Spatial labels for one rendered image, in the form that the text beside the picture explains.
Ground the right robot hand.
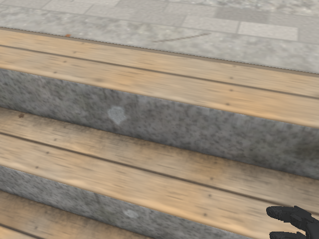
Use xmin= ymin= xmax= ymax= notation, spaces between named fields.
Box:
xmin=266 ymin=205 xmax=319 ymax=239

